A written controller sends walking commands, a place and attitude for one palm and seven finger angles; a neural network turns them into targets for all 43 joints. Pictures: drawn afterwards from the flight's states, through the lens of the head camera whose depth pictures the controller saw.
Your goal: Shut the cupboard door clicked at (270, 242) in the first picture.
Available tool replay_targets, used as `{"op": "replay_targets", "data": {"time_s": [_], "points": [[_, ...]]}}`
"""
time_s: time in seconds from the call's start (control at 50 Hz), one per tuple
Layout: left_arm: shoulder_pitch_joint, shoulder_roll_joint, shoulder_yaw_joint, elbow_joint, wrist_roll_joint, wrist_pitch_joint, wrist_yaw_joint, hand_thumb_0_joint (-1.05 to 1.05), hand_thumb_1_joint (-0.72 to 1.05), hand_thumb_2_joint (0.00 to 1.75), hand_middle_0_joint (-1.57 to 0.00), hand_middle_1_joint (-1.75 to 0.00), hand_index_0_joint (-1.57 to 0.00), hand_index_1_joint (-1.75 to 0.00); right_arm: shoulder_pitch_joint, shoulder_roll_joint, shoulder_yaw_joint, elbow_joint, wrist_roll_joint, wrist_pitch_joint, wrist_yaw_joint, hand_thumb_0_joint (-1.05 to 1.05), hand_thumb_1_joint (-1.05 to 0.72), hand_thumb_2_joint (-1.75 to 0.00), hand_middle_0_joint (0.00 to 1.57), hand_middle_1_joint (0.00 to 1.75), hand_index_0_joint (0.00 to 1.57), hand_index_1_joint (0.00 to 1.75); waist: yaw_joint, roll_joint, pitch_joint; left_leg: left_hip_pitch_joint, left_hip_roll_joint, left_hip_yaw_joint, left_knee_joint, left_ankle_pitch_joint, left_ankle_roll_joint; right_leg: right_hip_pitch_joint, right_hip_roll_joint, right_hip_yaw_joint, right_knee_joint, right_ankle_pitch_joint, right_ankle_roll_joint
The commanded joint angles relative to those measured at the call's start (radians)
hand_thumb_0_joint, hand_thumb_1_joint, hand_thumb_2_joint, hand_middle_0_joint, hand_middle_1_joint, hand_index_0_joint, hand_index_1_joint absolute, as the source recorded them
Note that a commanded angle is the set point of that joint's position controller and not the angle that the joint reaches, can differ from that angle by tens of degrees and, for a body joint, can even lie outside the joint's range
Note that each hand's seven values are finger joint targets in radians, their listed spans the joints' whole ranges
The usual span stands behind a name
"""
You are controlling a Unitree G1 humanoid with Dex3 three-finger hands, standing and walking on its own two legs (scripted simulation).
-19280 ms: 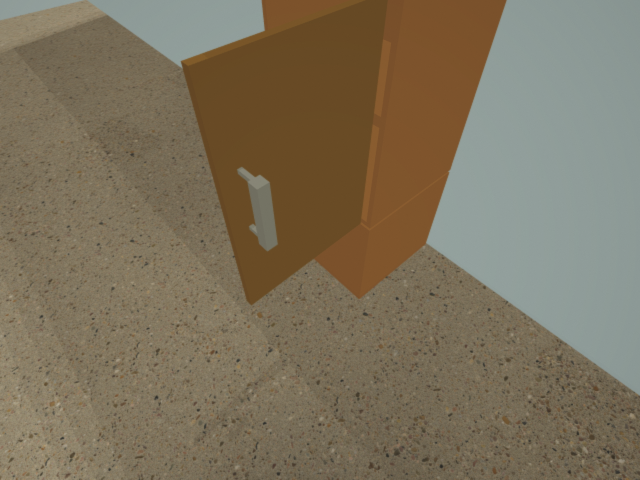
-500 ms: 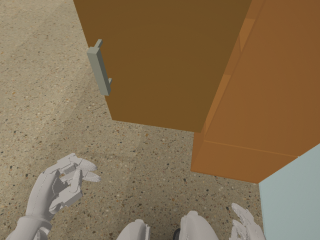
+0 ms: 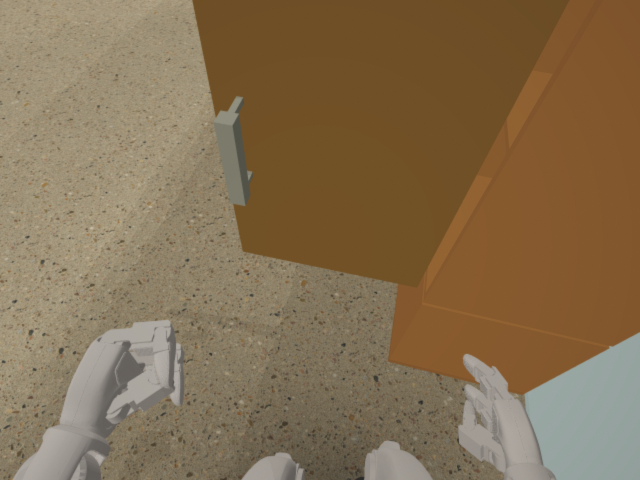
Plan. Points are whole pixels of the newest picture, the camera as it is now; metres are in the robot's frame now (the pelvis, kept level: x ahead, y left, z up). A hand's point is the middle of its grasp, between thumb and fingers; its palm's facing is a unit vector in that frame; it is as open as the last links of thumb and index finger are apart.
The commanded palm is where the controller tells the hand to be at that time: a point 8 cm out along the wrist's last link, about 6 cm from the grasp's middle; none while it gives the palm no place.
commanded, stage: raise the hand and make a fist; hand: left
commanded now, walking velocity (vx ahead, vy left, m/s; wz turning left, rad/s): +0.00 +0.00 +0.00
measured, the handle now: (239, 153) +0.55 +0.18 +0.06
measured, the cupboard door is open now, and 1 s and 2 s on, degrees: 91 91 91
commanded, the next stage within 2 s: bring the fist close to the handle in 0.58 s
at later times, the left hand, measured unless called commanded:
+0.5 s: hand (168, 366) +0.22 +0.18 +0.06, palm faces -0.12 -0.99 -0.04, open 3.1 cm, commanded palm +0.20 +0.24 +0.06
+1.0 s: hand (201, 312) +0.29 +0.17 +0.06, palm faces -0.14 -0.99 -0.05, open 3.1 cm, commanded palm +0.28 +0.22 +0.06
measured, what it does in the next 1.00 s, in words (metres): stands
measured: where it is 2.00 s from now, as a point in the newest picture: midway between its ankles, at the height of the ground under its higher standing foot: outside the picture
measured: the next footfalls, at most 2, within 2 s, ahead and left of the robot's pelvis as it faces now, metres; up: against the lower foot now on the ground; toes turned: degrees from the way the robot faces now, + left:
none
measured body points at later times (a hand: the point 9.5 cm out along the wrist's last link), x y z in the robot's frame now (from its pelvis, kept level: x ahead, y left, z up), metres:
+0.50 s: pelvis +0.00 +0.00 +0.01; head +0.06 +0.02 +0.45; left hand +0.22 +0.24 +0.06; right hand +0.17 -0.24 -0.06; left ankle -0.02 +0.06 -0.66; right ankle +0.06 -0.12 -0.66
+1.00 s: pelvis +0.00 -0.02 +0.01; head +0.07 -0.01 +0.45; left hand +0.29 +0.22 +0.06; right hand +0.17 -0.25 -0.07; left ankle -0.02 +0.06 -0.66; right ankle +0.06 -0.12 -0.66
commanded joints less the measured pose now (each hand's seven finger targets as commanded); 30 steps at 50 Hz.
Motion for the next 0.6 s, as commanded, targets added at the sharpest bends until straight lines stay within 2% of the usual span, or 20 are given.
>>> {"op": "replay_targets", "data": {"time_s": [0.0,0.06,0.14,0.24,0.28,0.3,0.32,0.38,0.4,0.42,0.54,0.58], "points": [[-0.077,0.129,0.092,-0.209,-0.031,-0.049,-0.012,0.0,0.9,0.9,-1.3,-1.5,-1.3,-1.5,0.01,-0.157,-0.073,-0.127,0.008,-0.046,-0.02,0.0,-0.9,-0.9,0.2,0.3,0.2,0.3,-0.021,0.074,-0.196,0.071,0.048,-0.094,-0.236,0.458,-0.126,0.236,0.028,0.038,-0.076,0.152,-0.024],[-0.068,0.117,0.094,-0.197,-0.039,-0.042,-0.02,0.0,0.9,0.9,-1.3,-1.5,-1.3,-1.5,0.02,-0.154,-0.074,-0.123,0.012,-0.048,-0.019,0.0,-0.9,-0.9,0.2,0.3,0.2,0.3,-0.023,0.046,-0.209,0.088,0.05,-0.096,-0.245,0.478,-0.132,0.249,0.025,0.034,-0.088,0.163,-0.018],[-0.081,0.132,0.11,-0.189,-0.046,-0.036,-0.029,0.0,0.9,0.9,-1.3,-1.5,-1.3,-1.5,0.016,-0.159,-0.074,-0.117,0.014,-0.053,-0.02,0.0,-0.9,-0.9,0.2,0.3,0.2,0.3,-0.02,0.058,-0.214,0.09,0.05,-0.096,-0.253,0.48,-0.134,0.26,0.023,0.037,-0.096,0.16,-0.019],[-0.063,0.12,0.109,-0.166,-0.053,-0.034,-0.034,0.0,0.9,0.9,-1.3,-1.5,-1.3,-1.5,0.017,-0.159,-0.079,-0.112,0.016,-0.06,-0.019,0.0,-0.9,-0.9,0.2,0.3,0.2,0.3,-0.016,0.036,-0.211,0.092,0.05,-0.093,-0.261,0.499,-0.134,0.273,0.021,0.035,-0.102,0.171,-0.017],[-0.065,0.118,0.105,-0.165,-0.054,-0.04,-0.031,0.0,0.9,0.9,-1.3,-1.5,-1.3,-1.5,0.015,-0.16,-0.081,-0.112,0.018,-0.063,-0.017,0.0,-0.9,-0.9,0.2,0.3,0.2,0.3,-0.019,0.033,-0.197,0.081,0.048,-0.091,-0.266,0.452,-0.132,0.267,0.02,0.038,-0.11,0.143,-0.015],[-0.077,0.135,0.118,-0.165,-0.055,-0.043,-0.027,0.0,0.9,0.9,-1.3,-1.5,-1.3,-1.5,0.013,-0.163,-0.079,-0.112,0.016,-0.063,-0.018,0.0,-0.9,-0.9,0.2,0.3,0.2,0.3,-0.017,0.031,-0.191,0.071,0.047,-0.095,-0.264,0.456,-0.132,0.269,0.023,0.038,-0.103,0.143,-0.021],[-0.07,0.133,0.118,-0.167,-0.053,-0.045,-0.024,0.0,0.9,0.9,-1.3,-1.5,-1.3,-1.5,0.014,-0.162,-0.08,-0.113,0.015,-0.063,-0.017,0.0,-0.9,-0.9,0.2,0.3,0.2,0.3,-0.012,0.049,-0.196,0.073,0.046,-0.091,-0.269,0.447,-0.132,0.271,0.019,0.039,-0.105,0.137,-0.02],[-0.065,0.125,0.114,-0.165,-0.05,-0.056,-0.013,0.0,0.9,0.9,-1.3,-1.5,-1.3,-1.5,0.014,-0.161,-0.082,-0.113,0.016,-0.065,-0.016,0.0,-0.9,-0.9,0.2,0.3,0.2,0.3,-0.017,0.03,-0.187,0.059,0.044,-0.085,-0.272,0.401,-0.125,0.271,0.017,0.045,-0.117,0.111,-0.017],[-0.076,0.144,0.124,-0.169,-0.048,-0.058,-0.01,0.0,0.9,0.9,-1.3,-1.5,-1.3,-1.5,0.012,-0.163,-0.082,-0.113,0.015,-0.063,-0.018,0.0,-0.9,-0.9,0.2,0.3,0.2,0.3,-0.015,0.041,-0.189,0.056,0.043,-0.085,-0.265,0.407,-0.124,0.272,0.02,0.048,-0.111,0.116,-0.022],[-0.074,0.137,0.119,-0.183,-0.047,-0.063,-0.009,0.0,0.9,0.9,-1.3,-1.5,-1.3,-1.5,0.013,-0.16,-0.081,-0.113,0.015,-0.064,-0.017,0.0,-0.9,-0.9,0.2,0.3,0.2,0.3,-0.012,0.061,-0.209,0.066,0.042,-0.083,-0.268,0.424,-0.125,0.282,0.016,0.048,-0.11,0.13,-0.022],[-0.073,0.127,0.101,-0.158,-0.041,-0.065,-0.009,0.0,0.9,0.9,-1.3,-1.5,-1.3,-1.5,0.013,-0.159,-0.08,-0.113,0.017,-0.06,-0.018,0.0,-0.9,-0.9,0.2,0.3,0.2,0.3,-0.029,0.032,-0.171,0.042,0.043,-0.079,-0.266,0.349,-0.112,0.264,0.016,0.054,-0.129,0.083,-0.017],[-0.076,0.126,0.099,-0.167,-0.04,-0.067,-0.009,0.0,0.9,0.9,-1.3,-1.5,-1.3,-1.5,0.01,-0.16,-0.079,-0.114,0.019,-0.062,-0.018,0.0,-0.9,-0.9,0.2,0.3,0.2,0.3,-0.027,0.048,-0.17,0.043,0.041,-0.08,-0.271,0.328,-0.11,0.265,0.014,0.056,-0.135,0.066,-0.017]]}}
